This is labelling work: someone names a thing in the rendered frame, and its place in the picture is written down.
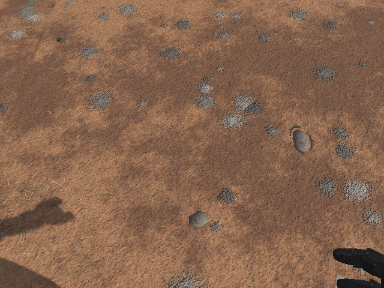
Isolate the right robot hand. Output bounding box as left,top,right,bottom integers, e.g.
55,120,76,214
333,248,384,288

